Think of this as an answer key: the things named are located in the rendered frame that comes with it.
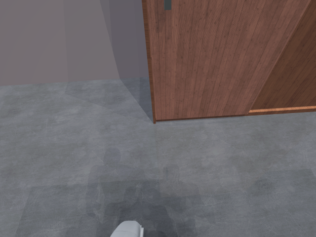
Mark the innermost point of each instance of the wardrobe door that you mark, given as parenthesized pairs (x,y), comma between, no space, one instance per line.
(213,57)
(292,82)

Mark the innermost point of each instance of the left robot thigh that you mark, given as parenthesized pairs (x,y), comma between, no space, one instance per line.
(128,229)

